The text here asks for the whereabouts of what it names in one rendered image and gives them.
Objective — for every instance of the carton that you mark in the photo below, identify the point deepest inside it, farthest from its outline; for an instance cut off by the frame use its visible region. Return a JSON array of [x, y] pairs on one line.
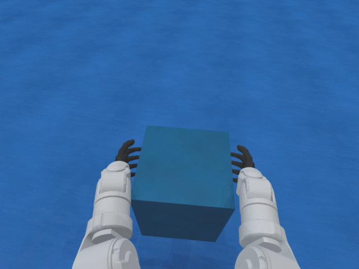
[[183, 185]]

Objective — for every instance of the right robot upper arm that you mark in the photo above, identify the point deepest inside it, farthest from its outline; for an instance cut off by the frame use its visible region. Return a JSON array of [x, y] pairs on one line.
[[258, 257]]

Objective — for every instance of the right robot hand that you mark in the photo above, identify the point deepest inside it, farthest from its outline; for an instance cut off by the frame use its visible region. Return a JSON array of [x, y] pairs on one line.
[[246, 159]]

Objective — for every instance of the left robot hand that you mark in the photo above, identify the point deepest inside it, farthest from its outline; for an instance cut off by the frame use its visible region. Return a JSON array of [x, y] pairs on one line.
[[124, 152]]

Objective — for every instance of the robot left forearm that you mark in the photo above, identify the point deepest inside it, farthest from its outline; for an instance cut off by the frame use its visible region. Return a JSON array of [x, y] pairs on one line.
[[111, 213]]

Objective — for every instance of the robot right forearm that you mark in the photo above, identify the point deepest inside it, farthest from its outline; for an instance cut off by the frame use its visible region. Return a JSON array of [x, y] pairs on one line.
[[259, 214]]

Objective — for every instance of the left robot upper arm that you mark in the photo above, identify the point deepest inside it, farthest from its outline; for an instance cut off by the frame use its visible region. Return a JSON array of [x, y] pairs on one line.
[[117, 253]]

